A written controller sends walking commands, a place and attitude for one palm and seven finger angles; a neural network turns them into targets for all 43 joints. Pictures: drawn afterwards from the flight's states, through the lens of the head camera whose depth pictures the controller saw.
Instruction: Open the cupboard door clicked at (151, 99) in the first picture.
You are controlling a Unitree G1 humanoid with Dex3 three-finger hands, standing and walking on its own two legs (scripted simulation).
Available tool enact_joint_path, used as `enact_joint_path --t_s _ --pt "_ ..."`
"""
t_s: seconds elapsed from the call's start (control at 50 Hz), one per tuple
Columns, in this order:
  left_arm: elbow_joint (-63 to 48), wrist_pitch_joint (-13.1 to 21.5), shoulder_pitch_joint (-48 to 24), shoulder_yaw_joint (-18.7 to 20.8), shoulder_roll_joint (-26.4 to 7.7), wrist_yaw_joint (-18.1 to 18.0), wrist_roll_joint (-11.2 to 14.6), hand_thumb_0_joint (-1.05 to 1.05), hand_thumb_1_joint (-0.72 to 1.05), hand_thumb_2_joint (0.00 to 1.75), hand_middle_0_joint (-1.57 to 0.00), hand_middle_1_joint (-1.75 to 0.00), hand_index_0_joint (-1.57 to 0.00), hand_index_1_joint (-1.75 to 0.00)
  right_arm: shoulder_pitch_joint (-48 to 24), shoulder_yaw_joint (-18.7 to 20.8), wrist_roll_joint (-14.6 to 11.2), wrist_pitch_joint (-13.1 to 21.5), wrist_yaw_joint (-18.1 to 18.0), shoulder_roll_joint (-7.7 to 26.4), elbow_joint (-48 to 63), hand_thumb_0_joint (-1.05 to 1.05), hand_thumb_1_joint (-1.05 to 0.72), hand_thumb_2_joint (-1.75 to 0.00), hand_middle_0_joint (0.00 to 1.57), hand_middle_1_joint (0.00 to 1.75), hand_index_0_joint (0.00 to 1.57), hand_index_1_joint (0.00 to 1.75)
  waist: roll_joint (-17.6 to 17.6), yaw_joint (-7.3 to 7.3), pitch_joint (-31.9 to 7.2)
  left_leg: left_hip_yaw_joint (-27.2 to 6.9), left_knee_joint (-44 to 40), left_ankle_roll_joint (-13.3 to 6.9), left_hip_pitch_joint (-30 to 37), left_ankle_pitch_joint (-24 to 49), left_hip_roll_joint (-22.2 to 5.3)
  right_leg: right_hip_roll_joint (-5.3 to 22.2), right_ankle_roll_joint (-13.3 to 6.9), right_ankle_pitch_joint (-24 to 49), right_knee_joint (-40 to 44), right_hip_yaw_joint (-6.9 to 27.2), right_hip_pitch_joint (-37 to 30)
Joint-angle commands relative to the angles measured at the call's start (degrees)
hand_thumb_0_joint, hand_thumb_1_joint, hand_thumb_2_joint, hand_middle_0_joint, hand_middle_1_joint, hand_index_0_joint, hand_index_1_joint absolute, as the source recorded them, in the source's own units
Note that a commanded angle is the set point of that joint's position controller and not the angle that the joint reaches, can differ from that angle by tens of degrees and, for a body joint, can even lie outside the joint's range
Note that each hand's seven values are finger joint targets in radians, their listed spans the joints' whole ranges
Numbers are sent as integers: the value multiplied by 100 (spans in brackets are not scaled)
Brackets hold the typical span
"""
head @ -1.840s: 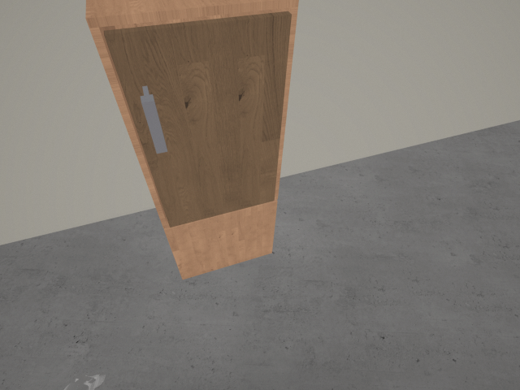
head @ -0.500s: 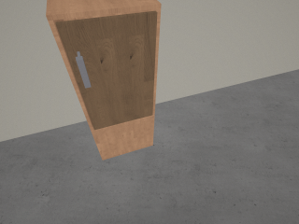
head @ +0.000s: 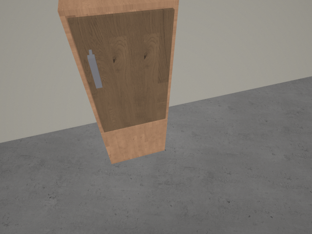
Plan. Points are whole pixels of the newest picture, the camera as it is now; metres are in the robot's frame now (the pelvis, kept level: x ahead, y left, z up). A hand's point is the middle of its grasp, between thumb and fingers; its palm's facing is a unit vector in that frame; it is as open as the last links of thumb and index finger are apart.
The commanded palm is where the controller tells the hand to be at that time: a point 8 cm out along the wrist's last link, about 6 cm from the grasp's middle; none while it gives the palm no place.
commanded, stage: turn to face it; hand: left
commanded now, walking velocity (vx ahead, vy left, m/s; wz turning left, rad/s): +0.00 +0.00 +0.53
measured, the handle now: (94, 69) +0.65 +0.27 +0.05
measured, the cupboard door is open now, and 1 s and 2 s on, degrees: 0 0 0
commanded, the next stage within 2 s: take the last steps up to it in 0.54 s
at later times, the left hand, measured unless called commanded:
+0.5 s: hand out of the picture -0.03 +0.27 -0.18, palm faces +0.23 -0.95 -0.22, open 7.4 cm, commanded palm none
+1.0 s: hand out of the picture -0.08 +0.15 -0.17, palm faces +0.33 -0.92 -0.19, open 7.4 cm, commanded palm none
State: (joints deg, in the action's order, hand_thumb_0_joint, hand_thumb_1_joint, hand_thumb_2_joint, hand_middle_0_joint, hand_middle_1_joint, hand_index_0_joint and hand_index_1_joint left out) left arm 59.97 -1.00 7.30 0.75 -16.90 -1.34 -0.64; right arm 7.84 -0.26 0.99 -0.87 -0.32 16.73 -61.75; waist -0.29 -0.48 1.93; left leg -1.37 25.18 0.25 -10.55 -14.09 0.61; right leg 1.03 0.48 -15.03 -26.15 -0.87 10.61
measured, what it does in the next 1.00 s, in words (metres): steps on the spot, turning left: right foot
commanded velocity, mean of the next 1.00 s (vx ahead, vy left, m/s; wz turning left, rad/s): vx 0.08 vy -0.06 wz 0.17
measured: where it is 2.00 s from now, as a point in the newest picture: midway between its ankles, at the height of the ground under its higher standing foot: outside the picture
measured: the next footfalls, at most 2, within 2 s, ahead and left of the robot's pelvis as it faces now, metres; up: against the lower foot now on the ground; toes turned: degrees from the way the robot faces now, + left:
right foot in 0.84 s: +0.01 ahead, -0.07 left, +0.00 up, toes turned +14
left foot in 1.30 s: +0.10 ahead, +0.14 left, +0.00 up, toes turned +23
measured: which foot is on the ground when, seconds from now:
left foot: down 0.00-0.86, up 0.88-1.00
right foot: down 0.00-0.24, up 0.26-0.82, down 0.84-1.00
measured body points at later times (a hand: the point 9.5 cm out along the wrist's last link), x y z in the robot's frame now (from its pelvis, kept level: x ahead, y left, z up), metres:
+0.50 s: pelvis -0.03 +0.06 +0.00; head -0.01 +0.09 +0.45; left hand -0.04 +0.32 -0.16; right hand +0.06 -0.17 -0.13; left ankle -0.01 +0.12 -0.74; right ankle -0.02 -0.11 -0.66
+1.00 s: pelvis +0.00 +0.00 +0.00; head -0.01 -0.02 +0.45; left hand -0.10 +0.19 -0.15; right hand +0.06 -0.22 -0.16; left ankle -0.02 +0.13 -0.68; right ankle -0.03 -0.08 -0.74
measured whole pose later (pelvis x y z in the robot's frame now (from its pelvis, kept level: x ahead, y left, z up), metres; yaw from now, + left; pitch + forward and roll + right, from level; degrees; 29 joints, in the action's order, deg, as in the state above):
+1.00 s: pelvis +0.00 +0.00 +0.00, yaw +15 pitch -1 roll +1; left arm 63.2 1.0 23.8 1.5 -6.5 -1.4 -1.1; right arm 18.3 3.2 1.9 -1.4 0.2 9.6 -62.9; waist 0.8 -0.4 -2.3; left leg 1.7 53.7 -0.7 -25.8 -18.7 -1.2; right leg -2.6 -4.3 -15.2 -19.8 -2.5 4.0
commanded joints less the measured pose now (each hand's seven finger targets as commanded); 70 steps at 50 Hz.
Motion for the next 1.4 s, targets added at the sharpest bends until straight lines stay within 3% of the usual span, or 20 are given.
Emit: enact_joint_path --t_s 0.0,0.08,0.18,0.22,0.24,0.28,0.34,0.62,0.72,0.78,0.82,0.84,0.98,1.16,1.22,1.24,1.26,1.28,1.3,1.38 --pt "-429 -9 448 295 -1031 -61 -19 0 90 90 -20 -30 -20 -30 -21 260 -21 -26 -18 685 542 0 -90 -90 20 30 20 30 -556 196 -384 -209 777 -48 -783 1207 -318 1293 -354 1655 198 689 -507" --pt "-671 32 460 386 -1045 -136 -111 0 90 90 -20 -30 -20 -30 -34 381 -37 -101 -10 454 786 0 -90 -90 20 30 20 30 -1117 236 -289 75 2831 81 -1408 -1731 -193 2186 -1240 2980 435 943 -491" --pt "-884 -9 150 403 -845 -83 -45 0 90 90 -20 -30 -20 -30 967 401 -13 -9 65 274 640 0 -90 -90 20 30 20 30 -417 -309 -465 378 260 73 344 513 -267 1525 -313 2034 -1108 -344 495" --pt "-1164 -89 153 276 -179 -55 -5 0 90 90 -20 -30 -20 -30 1337 601 38 59 -8 1186 680 0 -90 -90 20 30 20 30 2005 -349 -423 -2575 -941 -1009 489 2861 -2239 209 301 -2319 -3370 -306 2110" --pt "-1160 -131 147 296 -341 -60 -36 0 90 90 -20 -30 -20 -30 1195 581 32 22 -17 1128 693 0 -90 -90 20 30 20 30 1216 -284 -312 -2207 -885 -1256 124 2034 -2351 450 176 -2094 -3728 113 1878" --pt "-926 -175 93 387 -294 -33 -63 0 90 90 -20 -30 -20 -30 720 501 52 48 -94 772 830 0 -90 -90 20 30 20 30 1043 -112 47 -2051 -1290 -941 -480 102 -1795 500 175 -1292 -4020 296 2002" --pt "-643 -141 529 387 -234 42 -79 0 90 90 -20 -30 -20 -30 518 433 12 116 -133 516 876 0 -90 -90 20 30 20 30 499 68 -142 -1377 -1231 -777 -110 495 -1365 491 277 -452 -4003 197 2010" --pt "-520 -144 483 316 56 -25 -51 0 90 90 -20 -30 -20 -30 964 499 29 49 -159 338 594 0 -90 -90 20 30 20 30 803 -152 -238 -1675 -1242 -1033 373 540 -1308 247 302 -936 -2218 84 1542" --pt "-210 -47 1022 160 356 -3 -69 0 90 90 -20 -30 -20 -30 985 478 80 88 -156 235 382 0 -90 -90 20 30 20 30 669 -61 -188 -1897 -1635 -912 -331 -1590 -1252 -1 54 -987 -1059 13 438" --pt "97 35 1718 169 352 21 -94 0 90 90 -20 -30 -20 -30 870 476 53 59 -135 100 273 0 -90 -90 20 30 20 30 243 195 103 -1308 -1268 -549 -1274 -2080 -843 -76 -29 -401 462 -114 -844" --pt "117 95 1892 252 -91 -35 -160 0 90 90 -20 -30 -20 -30 927 359 -19 83 -123 -407 327 0 -90 -90 20 30 20 30 -1439 221 539 -198 680 -132 -2364 -1685 121 1226 -600 -2315 1765 2025 -863" --pt "26 95 1803 270 -269 -53 -103 0 90 90 -20 -30 -20 -30 654 348 27 78 -87 -356 473 0 -90 -90 20 30 20 30 -1611 259 905 196 1545 -114 -2378 -1503 84 1838 -943 -3025 2383 2573 -136" --pt "137 397 1804 160 478 -21 -44 0 90 90 -20 -30 -20 -30 915 483 86 74 18 -415 153 0 -90 -90 20 30 20 30 -325 -94 798 349 3627 17 -2364 -158 -450 979 -1003 -117 1874 952 3" --pt "582 341 2590 218 477 -48 -164 0 90 90 -20 -30 -20 -30 21 399 59 240 -98 -657 378 0 -90 -90 20 30 20 30 -535 296 355 801 2088 -46 -2159 -969 -503 1094 -1332 3055 941 1064 -1035" --pt "558 306 2280 249 419 5 -102 0 90 90 -20 -30 -20 -30 766 369 39 347 -217 -644 80 0 -90 -90 20 30 20 30 -482 -93 -118 1157 713 -154 -745 -302 -165 630 -1045 4346 -41 607 -896" --pt "548 298 2219 256 456 25 -62 0 90 90 -20 -30 -20 -30 1402 411 47 395 -276 -516 -143 0 -90 -90 20 30 20 30 -351 -348 -479 1027 67 -214 309 489 -269 458 -832 4219 -894 473 -552" --pt "476 295 2260 272 619 60 -8 0 90 90 -20 -30 -20 -30 2053 512 79 441 -367 -41 -299 0 -90 -90 20 30 20 30 222 -595 -969 -177 -206 -512 1761 1472 -1332 122 -529 2607 -2015 283 624" --pt "384 303 2376 201 829 107 12 0 90 90 -20 -30 -20 -30 2440 581 75 442 -414 457 -385 0 -90 -90 20 30 20 30 1461 -554 -1127 -2073 -359 -1282 2677 3291 -3009 -309 -206 -1320 -3558 -119 2237" --pt "313 233 2133 268 488 63 -91 0 90 90 -20 -30 -20 -30 2427 530 39 368 -402 439 -345 0 -90 -90 20 30 20 30 725 -553 -973 -2059 -528 -1599 2158 3183 -3308 -107 -280 -1745 -4319 278 2216" --pt "202 18 1711 304 837 139 -151 0 90 90 -20 -30 -20 -30 1178 268 44 409 -425 -302 -61 0 -90 -90 20 30 20 30 598 34 617 -198 -884 -973 -147 3797 -2183 338 34 -783 -3986 256 1869"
